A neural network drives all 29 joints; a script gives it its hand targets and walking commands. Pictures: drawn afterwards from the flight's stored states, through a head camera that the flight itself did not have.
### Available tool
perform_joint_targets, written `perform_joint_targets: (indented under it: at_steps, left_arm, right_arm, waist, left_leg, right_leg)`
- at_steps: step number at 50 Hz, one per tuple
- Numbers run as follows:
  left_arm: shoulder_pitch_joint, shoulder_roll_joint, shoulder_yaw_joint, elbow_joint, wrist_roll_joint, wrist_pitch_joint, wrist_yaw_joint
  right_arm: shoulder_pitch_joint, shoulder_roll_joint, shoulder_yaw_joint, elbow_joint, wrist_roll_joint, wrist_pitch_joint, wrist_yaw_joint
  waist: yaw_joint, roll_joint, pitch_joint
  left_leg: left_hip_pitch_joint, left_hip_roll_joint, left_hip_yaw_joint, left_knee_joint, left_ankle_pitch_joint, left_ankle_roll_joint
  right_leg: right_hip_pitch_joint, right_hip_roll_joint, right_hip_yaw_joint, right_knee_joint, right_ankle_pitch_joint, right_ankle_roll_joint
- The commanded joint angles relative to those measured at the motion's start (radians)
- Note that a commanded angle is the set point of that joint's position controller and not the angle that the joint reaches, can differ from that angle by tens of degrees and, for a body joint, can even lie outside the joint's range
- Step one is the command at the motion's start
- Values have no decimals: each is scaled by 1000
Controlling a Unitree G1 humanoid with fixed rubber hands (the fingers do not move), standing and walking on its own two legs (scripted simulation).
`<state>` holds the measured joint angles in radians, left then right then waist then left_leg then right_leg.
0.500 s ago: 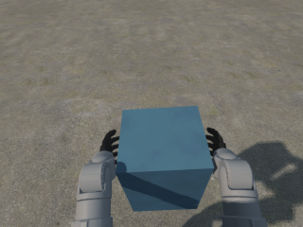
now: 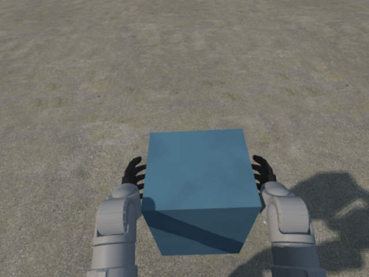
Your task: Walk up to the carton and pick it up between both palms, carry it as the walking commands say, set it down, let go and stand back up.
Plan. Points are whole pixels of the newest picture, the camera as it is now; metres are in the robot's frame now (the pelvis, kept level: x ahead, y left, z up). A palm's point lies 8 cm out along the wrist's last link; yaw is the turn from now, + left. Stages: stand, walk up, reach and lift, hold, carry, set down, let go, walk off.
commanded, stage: carry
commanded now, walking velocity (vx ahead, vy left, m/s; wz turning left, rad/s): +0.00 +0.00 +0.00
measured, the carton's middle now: (198, 198) +0.29 +0.00 +0.00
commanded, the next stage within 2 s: hold in 0.96 s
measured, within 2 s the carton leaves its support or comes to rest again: neither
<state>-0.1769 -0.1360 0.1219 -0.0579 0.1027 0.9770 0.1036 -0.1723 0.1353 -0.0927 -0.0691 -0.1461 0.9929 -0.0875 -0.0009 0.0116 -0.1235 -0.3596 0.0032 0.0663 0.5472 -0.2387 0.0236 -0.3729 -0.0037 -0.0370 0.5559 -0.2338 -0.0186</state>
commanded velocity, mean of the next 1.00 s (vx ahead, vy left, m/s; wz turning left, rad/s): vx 0.00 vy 0.00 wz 0.00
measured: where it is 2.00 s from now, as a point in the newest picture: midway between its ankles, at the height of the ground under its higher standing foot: outside the picture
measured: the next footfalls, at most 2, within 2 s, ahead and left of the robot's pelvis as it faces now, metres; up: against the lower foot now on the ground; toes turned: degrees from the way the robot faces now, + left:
none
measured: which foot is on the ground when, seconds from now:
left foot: down 0.00-1.00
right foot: down 0.00-1.00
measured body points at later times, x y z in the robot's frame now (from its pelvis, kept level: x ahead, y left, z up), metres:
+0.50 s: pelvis +0.01 -0.01 +0.00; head -0.02 -0.02 +0.45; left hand +0.29 +0.13 +0.06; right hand +0.29 -0.16 +0.05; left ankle +0.03 +0.10 -0.73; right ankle +0.03 -0.11 -0.73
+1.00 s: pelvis +0.01 -0.01 +0.00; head -0.01 -0.02 +0.45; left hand +0.30 +0.13 +0.06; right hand +0.30 -0.16 +0.05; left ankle +0.03 +0.10 -0.73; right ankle +0.03 -0.11 -0.73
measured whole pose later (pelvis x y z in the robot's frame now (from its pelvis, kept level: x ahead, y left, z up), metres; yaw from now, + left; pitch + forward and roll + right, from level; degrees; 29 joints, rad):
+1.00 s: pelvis +0.01 -0.01 +0.00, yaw +0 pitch +2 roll +0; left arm -0.17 -0.14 0.12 -0.06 0.10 0.98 0.11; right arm -0.17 0.14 -0.10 -0.08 -0.14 1.00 -0.09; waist 0.00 0.01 -0.10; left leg -0.32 0.02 0.05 0.54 -0.25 0.00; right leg -0.34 0.01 -0.05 0.55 -0.25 -0.04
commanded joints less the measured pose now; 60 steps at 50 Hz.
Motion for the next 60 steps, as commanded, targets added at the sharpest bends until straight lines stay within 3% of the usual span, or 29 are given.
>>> perform_joint_targets:
  at_steps: [1,4,5,6,9,11,12,15,18,21,24,25,26,27,31,37,39,40,45,46,47,48,49,52,54,55,56,57,60]
  left_arm:
    - [-405,-831,-520,-11,-213,-26,-207]
    - [-446,-868,-620,-164,-290,-7,-203]
    - [-412,-842,-549,-49,-232,-13,-205]
    - [-445,-866,-618,-178,-291,-12,-204]
    - [-386,-826,-523,-2,-203,-31,-211]
    - [-430,-843,-600,-151,-276,-22,-209]
    - [-409,-826,-546,-38,-229,-23,-211]
    - [-435,-858,-618,-164,-299,-3,-207]
    - [-403,-825,-550,-59,-237,-8,-209]
    - [-410,-839,-594,-105,-267,-10,-209]
    - [-413,-832,-551,-49,-237,-22,-209]
    - [-456,-846,-594,-144,-286,-18,-206]
    - [-414,-837,-555,-55,-247,-13,-208]
    - [-435,-849,-599,-133,-281,-10,-204]
    - [-419,-832,-544,-36,-223,-34,-204]
    - [-440,-846,-588,-147,-275,-10,-204]
    - [-415,-828,-552,-49,-242,-10,-206]
    - [-423,-846,-591,-95,-269,-5,-206]
    - [-407,-835,-561,-42,-247,-8,-208]
    - [-438,-861,-612,-155,-300,1,-208]
    - [-429,-836,-539,-47,-241,-7,-207]
    - [-445,-861,-616,-157,-297,1,-204]
    - [-242,-760,-318,423,-39,-63,-230]
    - [-272,-819,-476,150,-86,-221,-264]
    - [-453,-874,-597,-115,-177,-278,-265]
    - [-435,-909,-630,-98,-210,-283,-266]
    - [-448,-893,-642,-117,-222,-297,-269]
    - [-468,-902,-639,-86,-221,-300,-276]
    - [-457,-867,-563,115,-160,-286,-283]
  right_arm:
    - [-394,801,453,-2,242,-49,192]
    - [-441,843,551,-172,330,-32,191]
    - [-416,812,487,-62,272,-35,192]
    - [-434,833,549,-181,327,-36,191]
    - [-386,804,458,-8,236,-55,192]
    - [-425,818,533,-153,302,-47,191]
    - [-417,800,479,-66,258,-50,188]
    - [-448,830,561,-203,332,-31,183]
    - [-397,806,496,-73,267,-30,186]
    - [-441,806,537,-160,305,-34,190]
    - [-427,811,492,-78,271,-45,192]
    - [-458,825,534,-162,317,-38,188]
    - [-435,816,501,-94,287,-35,188]
    - [-440,828,543,-153,321,-30,187]
    - [-434,803,485,-61,270,-55,192]
    - [-433,832,533,-138,316,-30,187]
    - [-422,802,495,-81,282,-35,187]
    - [-449,804,527,-152,308,-29,186]
    - [-425,804,499,-91,284,-32,190]
    - [-464,830,557,-204,339,-22,189]
    - [-439,826,494,-66,282,-26,189]
    - [-455,827,556,-199,335,-25,188]
    - [-243,823,316,371,110,-90,201]
    - [-284,815,413,154,113,-247,218]
    - [-409,890,569,-33,185,-300,240]
    - [-407,916,598,-69,214,-307,239]
    - [-430,936,632,-102,251,-316,235]
    - [-424,956,620,-84,254,-312,231]
    - [-473,930,545,56,203,-293,235]
  waist:
    - [2,26,-200]
    - [1,12,-211]
    - [2,5,-205]
    - [2,7,-213]
    - [0,6,-228]
    - [-4,-4,-203]
    - [-5,-18,-219]
    - [-2,-28,-192]
    - [-3,-45,-214]
    - [-4,-19,-189]
    - [-3,-21,-181]
    - [-4,-24,-175]
    - [-3,-28,-186]
    - [-3,-17,-182]
    - [-2,-6,-208]
    - [-2,-13,-213]
    - [-4,-41,-203]
    - [-3,-21,-182]
    - [-2,-11,-187]
    - [-1,-12,-182]
    - [-3,-25,-182]
    - [-1,-22,-181]
    - [5,-15,39]
    - [-30,-38,-168]
    - [-1,-10,-315]
    - [-37,-32,-352]
    - [-29,-28,-373]
    - [-49,-17,-355]
    - [-5,-12,-107]
  left_leg:
    - [88,117,-113,-102,120,15]
    - [102,116,-114,-92,131,17]
    - [92,115,-116,-96,122,19]
    - [93,111,-114,-94,116,19]
    - [108,111,-105,-91,100,14]
    - [99,110,-104,-89,93,10]
    - [105,111,-105,-88,79,15]
    - [82,111,-109,-91,80,13]
    - [109,104,-102,-83,85,9]
    - [93,104,-99,-87,62,4]
    - [99,109,-107,-89,88,11]
    - [89,108,-102,-86,88,7]
    - [84,106,-102,-84,85,4]
    - [93,101,-98,-82,68,2]
    - [111,108,-104,-85,81,10]
    - [113,109,-104,-85,92,10]
    - [111,108,-101,-82,82,4]
    - [99,106,-99,-91,65,5]
    - [104,108,-103,-90,95,6]
    - [105,107,-98,-91,98,3]
    - [110,112,-102,-90,97,4]
    - [103,114,-108,-94,109,9]
    - [217,-70,-125,-182,84,26]
    - [322,-99,-137,-145,344,13]
    - [315,-92,-176,-117,494,-16]
    - [337,-86,-189,-96,542,-15]
    - [317,-84,-189,-94,543,-12]
    - [293,-86,-188,-102,488,-8]
    - [240,-87,-148,-179,170,11]
  right_leg:
    - [103,-108,98,-83,115,-18]
    - [107,-109,102,-88,131,-21]
    - [107,-108,103,-86,134,-23]
    - [119,-114,105,-88,136,-28]
    - [132,-111,109,-97,128,-25]
    - [109,-113,105,-109,115,-22]
    - [121,-113,108,-114,96,-19]
    - [121,-112,110,-114,115,-23]
    - [124,-120,116,-118,117,-31]
    - [108,-122,122,-131,68,-25]
    - [114,-114,113,-124,121,-26]
    - [116,-120,113,-124,134,-27]
    - [130,-118,113,-123,135,-28]
    - [120,-128,124,-132,117,-32]
    - [134,-117,112,-110,137,-30]
    - [141,-119,113,-113,168,-34]
    - [124,-120,120,-120,141,-33]
    - [119,-116,116,-122,122,-30]
    - [128,-113,110,-112,133,-27]
    - [116,-115,108,-115,134,-30]
    - [119,-108,106,-115,147,-27]
    - [125,-114,104,-110,154,-29]
    - [221,58,183,-189,166,0]
    - [456,38,206,-155,584,25]
    - [510,56,186,-131,666,19]
    - [511,45,187,-118,723,21]
    - [535,42,188,-106,736,22]
    - [549,29,199,-108,714,25]
    - [405,41,179,-190,299,11]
